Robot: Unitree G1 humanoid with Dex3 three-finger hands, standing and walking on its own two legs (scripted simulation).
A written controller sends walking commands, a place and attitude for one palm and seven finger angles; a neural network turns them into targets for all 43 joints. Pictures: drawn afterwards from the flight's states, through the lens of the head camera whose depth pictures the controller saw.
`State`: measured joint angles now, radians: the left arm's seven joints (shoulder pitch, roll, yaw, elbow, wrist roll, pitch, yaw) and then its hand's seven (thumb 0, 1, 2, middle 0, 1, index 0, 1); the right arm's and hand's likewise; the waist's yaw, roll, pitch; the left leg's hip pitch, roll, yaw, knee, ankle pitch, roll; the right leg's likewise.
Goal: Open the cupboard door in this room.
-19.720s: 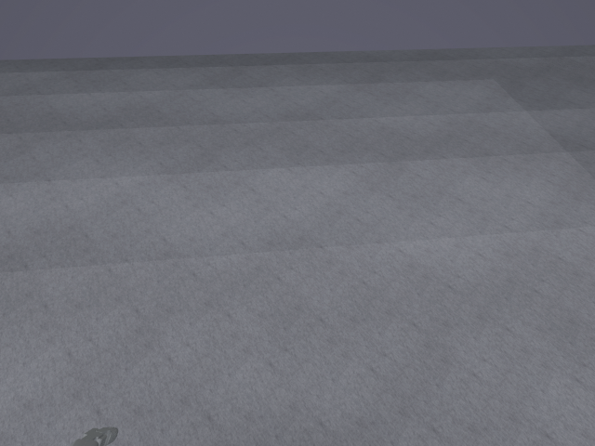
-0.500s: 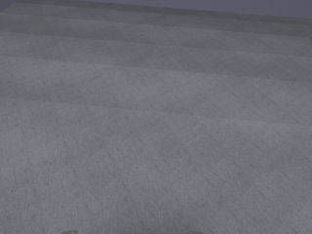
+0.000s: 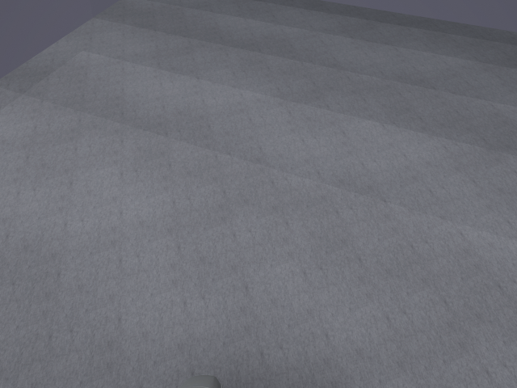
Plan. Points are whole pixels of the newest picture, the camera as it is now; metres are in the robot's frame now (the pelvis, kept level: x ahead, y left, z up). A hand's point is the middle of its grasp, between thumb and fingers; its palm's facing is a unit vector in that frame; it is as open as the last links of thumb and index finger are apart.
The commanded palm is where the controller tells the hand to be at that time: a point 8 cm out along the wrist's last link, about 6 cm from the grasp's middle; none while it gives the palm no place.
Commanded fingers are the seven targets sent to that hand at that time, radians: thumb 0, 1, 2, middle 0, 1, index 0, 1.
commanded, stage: turn or walk to find it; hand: left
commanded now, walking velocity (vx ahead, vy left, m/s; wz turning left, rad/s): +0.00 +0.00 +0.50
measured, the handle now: out of the picture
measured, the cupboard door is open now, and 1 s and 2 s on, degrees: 0 0 0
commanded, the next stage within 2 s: none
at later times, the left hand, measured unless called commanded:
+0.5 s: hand out of the picture +0.06 +0.21 -0.15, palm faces +0.24 -0.93 -0.29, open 7.4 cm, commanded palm none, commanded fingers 0.00 0.90 0.90 -0.20 -0.30 -0.20 -0.30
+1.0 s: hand out of the picture -0.12 +0.21 -0.19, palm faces +0.52 -0.82 -0.25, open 7.4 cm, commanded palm none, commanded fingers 0.00 0.90 0.90 -0.20 -0.30 -0.20 -0.30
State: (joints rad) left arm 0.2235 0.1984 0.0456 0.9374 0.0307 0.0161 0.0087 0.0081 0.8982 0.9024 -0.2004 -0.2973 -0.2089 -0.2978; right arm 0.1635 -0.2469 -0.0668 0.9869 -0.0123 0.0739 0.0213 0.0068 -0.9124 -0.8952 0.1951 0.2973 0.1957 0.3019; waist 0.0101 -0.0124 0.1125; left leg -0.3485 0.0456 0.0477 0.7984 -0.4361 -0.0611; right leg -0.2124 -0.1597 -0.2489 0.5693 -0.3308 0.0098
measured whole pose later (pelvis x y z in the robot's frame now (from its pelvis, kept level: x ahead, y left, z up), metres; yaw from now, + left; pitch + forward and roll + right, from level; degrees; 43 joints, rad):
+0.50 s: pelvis -0.01 -0.02 -0.01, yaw +14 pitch -1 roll +1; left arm 0.14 0.21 0.05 0.88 0.02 0.01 0.00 0.01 0.90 0.90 -0.20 -0.30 -0.20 -0.30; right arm 0.17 -0.23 -0.07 0.94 -0.02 0.06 0.01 0.00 -0.91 -0.89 0.20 0.30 0.20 0.30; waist -0.01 0.05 0.08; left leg -0.36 -0.03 -0.10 0.70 -0.37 -0.03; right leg -0.29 -0.05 -0.09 0.62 -0.29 0.00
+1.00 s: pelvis -0.04 +0.01 -0.01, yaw +28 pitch -1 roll +0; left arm 0.24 0.27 0.08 0.98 0.02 0.08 0.01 0.01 0.90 0.90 -0.20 -0.30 -0.21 -0.30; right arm 0.13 -0.21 -0.05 0.94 -0.02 0.03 0.01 0.00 -0.91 -0.89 0.20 0.30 0.20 0.30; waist 0.03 -0.06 0.10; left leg -0.26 0.01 0.06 0.60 -0.33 0.02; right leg -0.39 -0.15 -0.14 0.95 -0.53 0.07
